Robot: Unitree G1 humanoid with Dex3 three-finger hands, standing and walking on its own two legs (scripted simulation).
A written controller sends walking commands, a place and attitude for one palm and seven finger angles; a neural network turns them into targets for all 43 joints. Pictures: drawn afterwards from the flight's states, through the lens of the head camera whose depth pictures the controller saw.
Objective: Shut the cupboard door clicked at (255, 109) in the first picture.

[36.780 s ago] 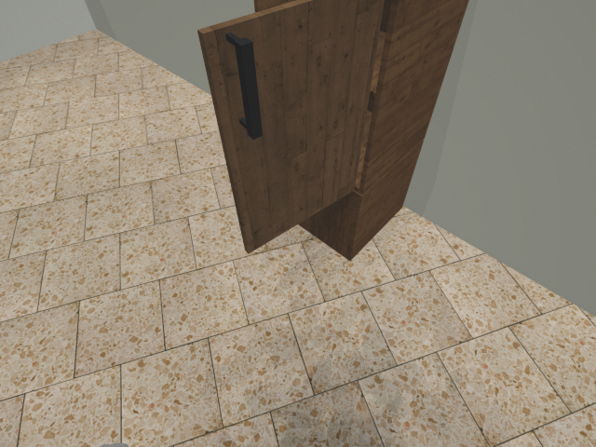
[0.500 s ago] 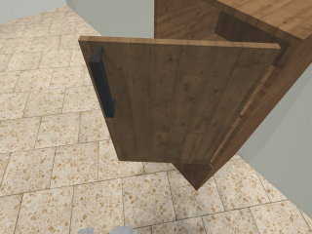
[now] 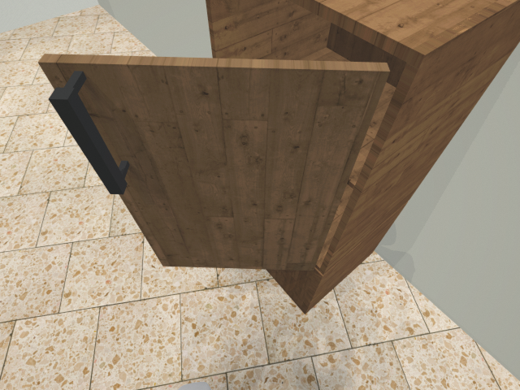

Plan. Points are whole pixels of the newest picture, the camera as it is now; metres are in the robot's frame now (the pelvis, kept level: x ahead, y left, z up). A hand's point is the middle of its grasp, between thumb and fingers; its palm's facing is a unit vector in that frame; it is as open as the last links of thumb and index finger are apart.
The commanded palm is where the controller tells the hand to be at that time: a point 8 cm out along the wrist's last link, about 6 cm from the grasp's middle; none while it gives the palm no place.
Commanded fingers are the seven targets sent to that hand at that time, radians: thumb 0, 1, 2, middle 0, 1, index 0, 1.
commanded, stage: come to a stop and stand still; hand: left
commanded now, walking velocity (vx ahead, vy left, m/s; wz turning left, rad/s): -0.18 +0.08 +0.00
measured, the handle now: (99, 139) +0.40 +0.24 +0.16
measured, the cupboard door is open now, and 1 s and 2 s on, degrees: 49 49 49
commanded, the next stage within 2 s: look again from close up in 1.50 s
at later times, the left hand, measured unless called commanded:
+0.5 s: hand out of the picture -0.05 +0.19 -0.16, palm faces +0.09 -0.98 -0.16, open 7.4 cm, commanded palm none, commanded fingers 0.00 0.90 0.90 -0.20 -0.30 -0.20 -0.30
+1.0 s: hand out of the picture +0.02 +0.14 -0.16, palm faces +0.01 -0.97 -0.24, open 7.2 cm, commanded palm none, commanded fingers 0.00 0.90 0.90 -0.20 -0.30 -0.20 -0.30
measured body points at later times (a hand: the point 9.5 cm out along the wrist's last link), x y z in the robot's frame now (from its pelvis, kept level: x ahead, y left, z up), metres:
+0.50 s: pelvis -0.07 +0.00 +0.02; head -0.06 +0.03 +0.47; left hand -0.05 +0.24 -0.15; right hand -0.06 -0.22 -0.13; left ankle -0.12 +0.08 -0.72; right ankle -0.06 -0.13 -0.68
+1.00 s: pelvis -0.03 -0.04 +0.00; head -0.02 -0.06 +0.45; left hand +0.02 +0.19 -0.14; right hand -0.07 -0.23 -0.17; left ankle -0.11 +0.08 -0.72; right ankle -0.05 -0.16 -0.72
